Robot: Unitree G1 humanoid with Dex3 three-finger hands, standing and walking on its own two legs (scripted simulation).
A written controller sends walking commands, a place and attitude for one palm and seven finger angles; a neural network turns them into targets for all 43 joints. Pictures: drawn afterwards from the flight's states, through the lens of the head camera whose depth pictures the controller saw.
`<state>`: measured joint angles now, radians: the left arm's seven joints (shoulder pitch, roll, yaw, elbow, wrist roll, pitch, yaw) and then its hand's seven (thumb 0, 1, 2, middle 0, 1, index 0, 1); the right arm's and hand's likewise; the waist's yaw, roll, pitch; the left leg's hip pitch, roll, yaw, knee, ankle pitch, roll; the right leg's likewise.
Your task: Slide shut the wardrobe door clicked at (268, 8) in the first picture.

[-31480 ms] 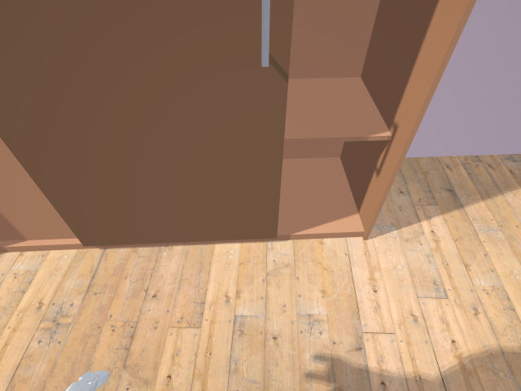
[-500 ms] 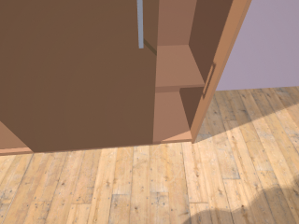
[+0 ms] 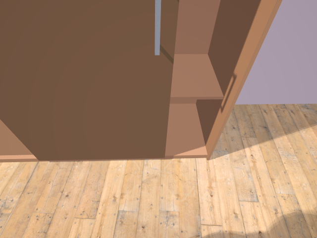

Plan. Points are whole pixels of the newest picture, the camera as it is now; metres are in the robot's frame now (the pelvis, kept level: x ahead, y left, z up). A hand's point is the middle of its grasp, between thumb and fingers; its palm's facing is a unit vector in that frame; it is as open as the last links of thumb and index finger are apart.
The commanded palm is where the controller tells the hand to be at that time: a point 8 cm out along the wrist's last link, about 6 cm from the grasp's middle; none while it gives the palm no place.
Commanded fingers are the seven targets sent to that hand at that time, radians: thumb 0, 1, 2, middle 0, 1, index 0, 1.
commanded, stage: take the last steps up to it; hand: left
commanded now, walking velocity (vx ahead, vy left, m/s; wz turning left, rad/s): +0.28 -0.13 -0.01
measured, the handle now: (157, 14) +0.69 +0.04 +0.24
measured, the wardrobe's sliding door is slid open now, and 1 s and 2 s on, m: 0.31 0.31 0.31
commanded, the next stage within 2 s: come to a stop and stand still in 0.42 s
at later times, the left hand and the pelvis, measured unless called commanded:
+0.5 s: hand out of the picture +0.09 +0.15 -0.19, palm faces +0.03 -0.99 -0.15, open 7.4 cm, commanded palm none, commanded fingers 0.00 0.90 0.90 -0.20 -0.30 -0.20 -0.30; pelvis +0.14 -0.01 -0.01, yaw -1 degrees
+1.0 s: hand (118, 185) +0.31 +0.15 -0.17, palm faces +0.04 -0.98 -0.21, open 7.4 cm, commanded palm none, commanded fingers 0.00 0.90 0.90 -0.20 -0.30 -0.20 -0.30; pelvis +0.20 -0.03 -0.01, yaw +3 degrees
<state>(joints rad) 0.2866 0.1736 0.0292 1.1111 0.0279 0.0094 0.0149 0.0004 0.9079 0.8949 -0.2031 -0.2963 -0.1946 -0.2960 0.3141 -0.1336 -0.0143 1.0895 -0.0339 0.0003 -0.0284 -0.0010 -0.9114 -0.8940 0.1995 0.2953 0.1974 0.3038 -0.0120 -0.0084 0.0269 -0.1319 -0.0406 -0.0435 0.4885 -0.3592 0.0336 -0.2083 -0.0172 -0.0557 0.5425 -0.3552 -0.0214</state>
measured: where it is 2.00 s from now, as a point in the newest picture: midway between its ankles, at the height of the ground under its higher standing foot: outside the picture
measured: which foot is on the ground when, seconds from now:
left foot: down 0.00-0.10, up 0.12-0.38, down 0.40-1.00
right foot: down 0.00-0.40, up 0.42-0.64, down 0.66-1.00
